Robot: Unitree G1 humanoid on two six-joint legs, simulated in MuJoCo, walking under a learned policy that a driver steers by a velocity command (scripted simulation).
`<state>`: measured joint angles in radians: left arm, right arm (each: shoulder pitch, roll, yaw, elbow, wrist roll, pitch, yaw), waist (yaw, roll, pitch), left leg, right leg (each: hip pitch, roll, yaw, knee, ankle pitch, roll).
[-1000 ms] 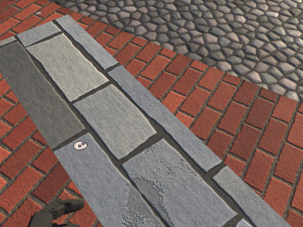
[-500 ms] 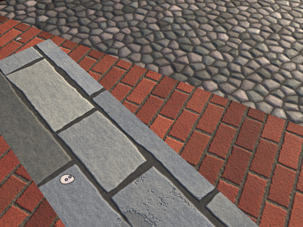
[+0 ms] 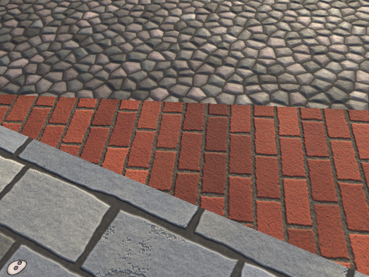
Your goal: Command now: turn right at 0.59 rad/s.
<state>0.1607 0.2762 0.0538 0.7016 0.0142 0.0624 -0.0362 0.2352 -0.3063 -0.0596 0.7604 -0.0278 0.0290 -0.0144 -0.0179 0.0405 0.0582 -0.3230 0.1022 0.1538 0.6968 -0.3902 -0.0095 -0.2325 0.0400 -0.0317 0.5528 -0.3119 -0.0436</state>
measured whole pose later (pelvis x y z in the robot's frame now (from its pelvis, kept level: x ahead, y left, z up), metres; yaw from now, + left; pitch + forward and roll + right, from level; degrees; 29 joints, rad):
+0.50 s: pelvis +0.00 +0.01 +0.01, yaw -18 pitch +1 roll +0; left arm 0.27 0.32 0.08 0.72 0.01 0.06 -0.01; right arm 0.13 -0.29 -0.03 0.68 0.00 0.03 -0.03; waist 0.04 -0.03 0.06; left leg -0.29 -0.06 -0.07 0.57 -0.34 0.00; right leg -0.26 0.16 0.26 0.49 -0.21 -0.05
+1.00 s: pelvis -0.03 +0.01 +0.00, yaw -33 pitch -1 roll +0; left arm 0.16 0.27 0.03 0.70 0.02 0.05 -0.02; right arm 0.25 -0.31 -0.04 0.74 -0.02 0.04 0.00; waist -0.03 0.04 0.07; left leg -0.28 0.07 0.11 0.63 -0.37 0.00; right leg -0.21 0.05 0.00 0.51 -0.28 -0.03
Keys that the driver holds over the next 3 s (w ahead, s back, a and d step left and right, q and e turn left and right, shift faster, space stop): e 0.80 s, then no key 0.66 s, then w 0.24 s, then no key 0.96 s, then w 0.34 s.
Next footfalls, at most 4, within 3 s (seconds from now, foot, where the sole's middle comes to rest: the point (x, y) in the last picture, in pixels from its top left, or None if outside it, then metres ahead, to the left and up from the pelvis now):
0.52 left None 0.08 0.09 -0.77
0.98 right None -0.02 -0.12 -0.77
1.34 left None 0.05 0.09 -0.76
2.12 left None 0.19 -0.06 -0.77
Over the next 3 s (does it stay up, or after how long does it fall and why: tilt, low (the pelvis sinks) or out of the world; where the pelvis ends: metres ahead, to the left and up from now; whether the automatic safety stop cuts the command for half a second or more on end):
stays up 0.17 -0.10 -0.01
